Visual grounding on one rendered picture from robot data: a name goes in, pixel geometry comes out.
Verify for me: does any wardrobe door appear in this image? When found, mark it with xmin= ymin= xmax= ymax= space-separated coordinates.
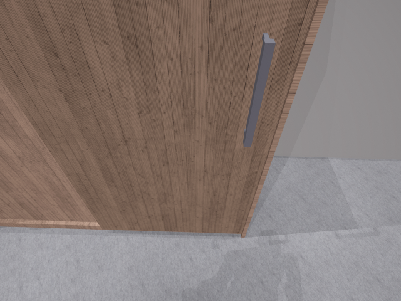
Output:
xmin=0 ymin=79 xmax=97 ymax=222
xmin=0 ymin=0 xmax=317 ymax=233

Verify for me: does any handle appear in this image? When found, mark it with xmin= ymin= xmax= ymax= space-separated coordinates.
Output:
xmin=243 ymin=33 xmax=276 ymax=147

